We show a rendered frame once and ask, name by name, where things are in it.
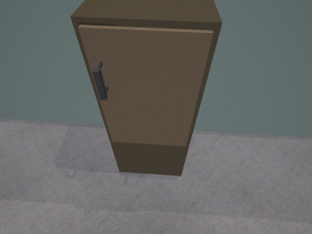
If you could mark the cupboard door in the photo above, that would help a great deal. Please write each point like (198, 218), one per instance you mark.
(153, 75)

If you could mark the handle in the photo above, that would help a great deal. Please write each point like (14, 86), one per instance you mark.
(101, 88)

